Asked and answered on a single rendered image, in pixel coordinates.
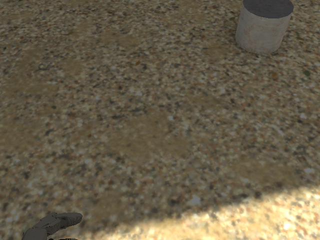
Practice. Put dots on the left robot hand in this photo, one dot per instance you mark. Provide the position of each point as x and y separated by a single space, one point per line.
52 223

